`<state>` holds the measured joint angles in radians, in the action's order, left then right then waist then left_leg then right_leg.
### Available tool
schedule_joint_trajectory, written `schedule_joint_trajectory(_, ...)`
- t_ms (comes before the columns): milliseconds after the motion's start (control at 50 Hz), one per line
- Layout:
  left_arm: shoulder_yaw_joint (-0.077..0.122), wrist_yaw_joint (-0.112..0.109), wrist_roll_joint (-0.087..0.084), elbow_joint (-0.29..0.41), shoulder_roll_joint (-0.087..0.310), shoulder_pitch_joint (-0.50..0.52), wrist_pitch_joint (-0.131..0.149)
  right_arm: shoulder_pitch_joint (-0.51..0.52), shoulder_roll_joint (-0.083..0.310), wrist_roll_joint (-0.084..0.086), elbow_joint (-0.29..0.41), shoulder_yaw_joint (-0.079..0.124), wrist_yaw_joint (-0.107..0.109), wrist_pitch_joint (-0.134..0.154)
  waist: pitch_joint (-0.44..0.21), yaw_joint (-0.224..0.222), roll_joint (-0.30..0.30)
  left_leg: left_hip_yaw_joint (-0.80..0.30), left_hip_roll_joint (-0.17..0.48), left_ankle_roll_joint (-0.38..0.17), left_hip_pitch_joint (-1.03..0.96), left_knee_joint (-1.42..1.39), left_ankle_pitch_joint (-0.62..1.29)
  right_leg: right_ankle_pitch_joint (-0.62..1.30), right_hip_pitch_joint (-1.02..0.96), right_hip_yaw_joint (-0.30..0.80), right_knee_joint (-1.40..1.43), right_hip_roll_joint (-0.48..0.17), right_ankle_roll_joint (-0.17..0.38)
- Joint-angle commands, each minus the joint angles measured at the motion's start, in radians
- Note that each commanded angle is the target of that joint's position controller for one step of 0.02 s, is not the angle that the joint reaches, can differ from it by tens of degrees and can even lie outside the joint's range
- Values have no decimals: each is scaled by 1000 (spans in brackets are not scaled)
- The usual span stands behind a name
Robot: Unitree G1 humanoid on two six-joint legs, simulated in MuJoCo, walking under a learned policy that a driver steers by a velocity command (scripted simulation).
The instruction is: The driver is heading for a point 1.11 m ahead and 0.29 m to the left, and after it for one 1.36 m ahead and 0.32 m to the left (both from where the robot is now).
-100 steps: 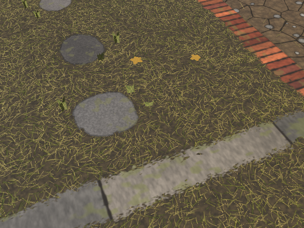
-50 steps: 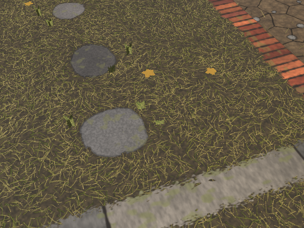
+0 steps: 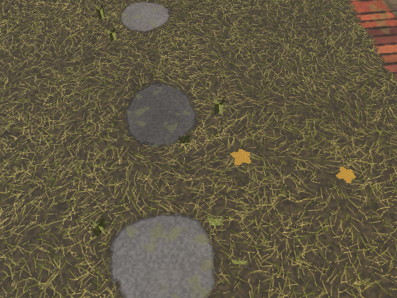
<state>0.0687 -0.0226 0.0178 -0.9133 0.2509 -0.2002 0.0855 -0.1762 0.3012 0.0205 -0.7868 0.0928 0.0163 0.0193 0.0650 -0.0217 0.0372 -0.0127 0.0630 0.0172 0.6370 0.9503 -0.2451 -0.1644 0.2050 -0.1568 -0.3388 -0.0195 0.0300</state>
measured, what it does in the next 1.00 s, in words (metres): steps on the spot, turning left: left foot, then right foot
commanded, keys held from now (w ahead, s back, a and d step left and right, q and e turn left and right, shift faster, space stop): s+q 0.24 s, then q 0.50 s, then no key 0.26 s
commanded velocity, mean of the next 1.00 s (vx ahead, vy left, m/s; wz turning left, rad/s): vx -0.04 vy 0.00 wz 0.52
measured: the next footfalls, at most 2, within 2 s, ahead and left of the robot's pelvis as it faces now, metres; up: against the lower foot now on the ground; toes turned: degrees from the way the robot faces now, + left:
left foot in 0.16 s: +0.18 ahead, +0.12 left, +0.00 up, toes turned +8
right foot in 0.58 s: +0.11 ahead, -0.11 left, +0.00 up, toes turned +30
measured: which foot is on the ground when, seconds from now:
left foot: up 0.00-0.14, down 0.16-0.60, up 0.62-0.98, down 1.00-1.00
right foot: down 0.00-0.18, up 0.20-0.56, down 0.58-1.00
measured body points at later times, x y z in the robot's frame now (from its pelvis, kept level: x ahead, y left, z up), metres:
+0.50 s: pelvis +0.04 +0.00 -0.02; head +0.08 +0.03 +0.43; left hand +0.09 +0.30 -0.15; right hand +0.28 -0.23 -0.10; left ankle +0.14 +0.12 -0.75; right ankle +0.08 -0.15 -0.71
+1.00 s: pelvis +0.02 -0.02 -0.01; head +0.04 -0.01 +0.44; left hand -0.05 +0.26 -0.12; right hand +0.30 -0.16 -0.10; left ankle -0.06 +0.08 -0.74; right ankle +0.07 -0.14 -0.75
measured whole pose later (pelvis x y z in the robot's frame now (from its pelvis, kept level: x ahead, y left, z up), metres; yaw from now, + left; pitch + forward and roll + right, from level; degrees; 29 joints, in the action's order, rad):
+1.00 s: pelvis +0.02 -0.02 -0.01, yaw +31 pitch +1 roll +1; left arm 0.05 -0.02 -0.02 -0.79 0.27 -0.22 -0.01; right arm -0.17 0.27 0.01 -0.64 0.06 0.01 -0.05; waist 0.03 -0.05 0.00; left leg -0.01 0.01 0.04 0.25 0.52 -0.25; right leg -0.28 0.23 -0.10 -0.49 -0.08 -0.01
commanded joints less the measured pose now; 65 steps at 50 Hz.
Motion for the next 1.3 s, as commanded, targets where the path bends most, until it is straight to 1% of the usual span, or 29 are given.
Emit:
schedule_joint_trajectory(20,33,-27,-13,88,164,113,-9,-82,4,-6,57,-4,-25,-11,-143,50,-152,25,5,2,-147,-153,150,646,-38,33,58,-247,162)
schedule_joint_trajectory(120,37,-32,-48,86,183,124,-44,-65,64,-14,108,19,-62,-30,-130,62,-144,58,-27,-52,-234,-336,123,484,-74,20,-95,-272,117)
schedule_joint_trajectory(160,27,-31,-43,73,149,71,-55,-159,128,-26,93,47,-50,-15,-166,100,-44,47,-69,-115,-433,-513,391,393,-13,-26,-331,-174,28)
schedule_joint_trajectory(180,10,-21,2,102,108,52,-57,-180,249,-40,117,76,-24,-8,-204,85,218,-269,164,-213,-610,-529,1039,-92,213,-70,-647,-62,-63)
schedule_joint_trajectory(200,-3,-12,7,108,80,-8,-63,-133,273,-75,155,59,-20,-7,-329,24,290,-556,377,-429,-708,-522,1240,-590,383,100,-939,76,-98)
schedule_joint_trajectory(220,8,-8,-12,94,139,5,-76,-104,226,-62,172,49,-32,-4,-401,59,153,-495,337,-421,-660,-541,1100,-554,376,233,-1029,50,-82)
schedule_joint_trajectory(240,14,-12,-31,99,153,37,-89,-36,205,-47,186,43,-32,-4,-332,40,88,-394,269,-355,-595,-542,922,-472,400,242,-1043,36,-64)
schedule_joint_trajectory(260,17,-25,-21,87,148,47,-102,8,180,-26,189,39,-25,-13,-285,26,-4,-345,208,-288,-535,-561,679,-378,417,248,-993,16,-66)
schedule_joint_trajectory(280,23,-36,-12,91,156,62,-112,34,155,-11,190,29,-14,-23,-245,16,7,-322,170,-256,-460,-586,498,-318,400,249,-941,7,-71)
schedule_joint_trajectory(380,14,-39,-22,101,106,50,-114,45,135,-29,204,24,20,-39,-213,13,118,-342,91,-216,-375,-669,38,-209,308,225,-692,53,-86)
schedule_joint_trajectory(500,20,-15,-29,87,125,-7,-100,32,165,-21,208,41,31,-52,-200,31,178,-455,89,-176,-345,-739,-201,-234,138,210,-385,79,-58)
schedule_joint_trajectory(560,28,3,-26,44,133,-133,-90,54,158,-1,215,44,39,-65,-170,-18,182,-457,37,-119,-277,-746,-277,-160,-14,173,-137,87,3)
schedule_joint_trajectory(580,39,2,-9,23,169,-207,-90,66,140,5,226,40,40,-67,-154,-44,145,-381,-37,-53,-188,-673,-286,-165,-114,208,-2,16,40)
schedule_joint_trajectory(600,61,1,6,39,260,-192,-88,44,87,11,232,34,36,-69,-136,-6,-136,-207,-161,-28,-14,-345,-323,-290,-149,499,74,-257,124)
schedule_joint_trajectory(620,63,7,43,90,286,-43,-78,91,132,5,266,51,26,-49,-42,10,-356,-161,-200,-7,97,-115,-315,-213,64,726,170,-414,239)
schedule_joint_trajectory(640,46,-6,48,144,225,65,-67,36,197,-2,224,72,20,-48,-47,50,-257,-202,-165,0,40,57,-242,-173,102,621,159,-369,225)
schedule_joint_trajectory(680,24,-21,3,182,152,165,-62,-83,152,-21,148,67,20,-67,-64,99,-176,-156,-179,18,-16,247,-118,-85,95,404,102,-235,114)
schedule_joint_trajectory(720,9,-31,-5,193,134,139,-66,-86,120,-21,145,53,18,-77,-40,71,-150,-114,-164,45,-6,379,-72,6,85,297,91,-203,116)
schedule_joint_trajectory(820,19,-37,-5,161,181,-79,-84,61,67,-3,222,15,18,-62,-45,-57,-199,-98,-103,93,84,84,-95,100,-207,297,48,-235,178)
schedule_joint_trajectory(920,38,-9,-25,173,238,-42,-85,48,57,-6,234,-5,-1,-58,-81,-49,-243,31,-73,69,-206,-234,-194,271,-118,256,4,-260,193)
schedule_joint_trajectory(980,28,-1,-49,160,214,-24,-87,-45,54,-7,188,-3,-7,-58,-96,10,-203,59,-91,2,-406,-588,73,349,-76,239,-78,-243,151)
schedule_joint_trajectory(1000,17,3,-46,141,186,-65,-79,-61,81,-9,183,2,-4,-60,-118,14,-167,6,-62,-31,-534,-664,194,284,-12,218,-107,-220,92)
schedule_joint_trajectory(1020,-6,14,-7,152,123,-77,-65,-93,134,-17,187,11,6,-63,-208,-1,-14,-167,88,-69,-716,-607,488,71,101,148,-235,-154,7)
schedule_joint_trajectory(1040,-27,28,17,174,64,-91,-49,-25,168,-30,202,9,11,-66,-209,-48,204,-286,230,-198,-712,-542,691,-262,217,88,-281,-71,-67)
schedule_joint_trajectory(1060,-17,20,8,188,115,1,-52,-8,88,-42,202,-8,1,-52,-210,19,154,-292,234,-272,-623,-572,524,-354,199,133,-330,-69,-94)
schedule_joint_trajectory(1080,-9,18,-8,191,140,32,-59,17,64,-52,191,-18,-6,-38,-172,15,138,-269,199,-255,-588,-594,425,-346,201,146,-357,-69,-96)
schedule_joint_trajectory(1220,-16,15,-2,138,103,-50,-77,105,40,-28,143,-38,-11,-14,-114,-35,80,-158,95,-164,-419,-573,292,-10,0,153,-161,-52,-94)
schedule_joint_trajectory(1280,4,14,-10,134,209,-18,-75,22,41,-41,114,-35,-14,-17,-56,43,-91,-94,-18,-72,-394,-566,4,87,8,178,-128,-80,-40)
schedule_joint_trajectory(1300,-2,17,-13,136,166,-14,-72,53,56,-41,105,-35,-10,-20,-39,7,-73,-83,-26,-59,-415,-542,-7,10,46,177,-106,-67,-30)
Velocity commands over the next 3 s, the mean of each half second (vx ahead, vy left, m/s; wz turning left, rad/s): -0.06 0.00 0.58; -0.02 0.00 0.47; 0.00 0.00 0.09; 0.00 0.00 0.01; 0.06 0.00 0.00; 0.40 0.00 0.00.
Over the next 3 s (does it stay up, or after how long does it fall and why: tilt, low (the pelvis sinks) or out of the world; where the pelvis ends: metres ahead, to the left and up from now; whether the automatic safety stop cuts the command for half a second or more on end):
stays up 0.21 0.10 -0.03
